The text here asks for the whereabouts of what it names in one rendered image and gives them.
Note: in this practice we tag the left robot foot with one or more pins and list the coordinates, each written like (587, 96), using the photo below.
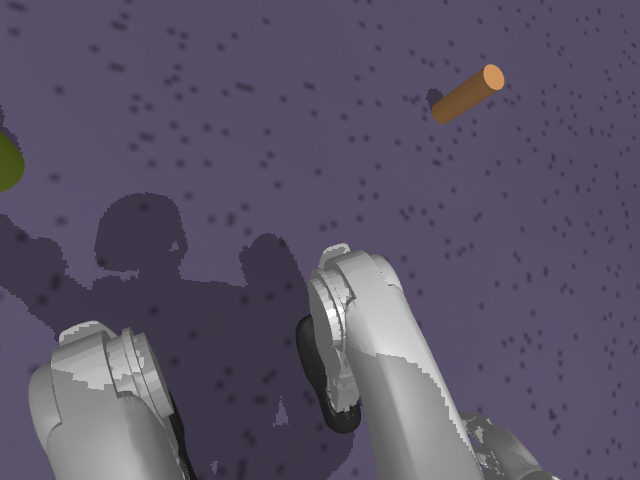
(178, 429)

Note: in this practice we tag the right robot hand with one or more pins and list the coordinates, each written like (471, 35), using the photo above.
(505, 456)

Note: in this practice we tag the right robot foot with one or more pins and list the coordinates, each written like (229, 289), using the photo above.
(342, 422)

